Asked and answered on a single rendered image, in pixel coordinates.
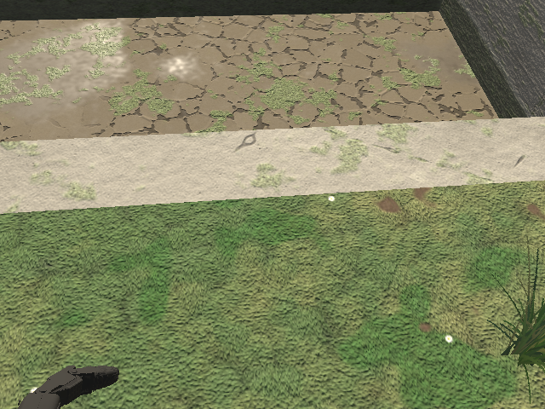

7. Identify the left robot hand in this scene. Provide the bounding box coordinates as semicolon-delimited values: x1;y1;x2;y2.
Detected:
18;366;119;409

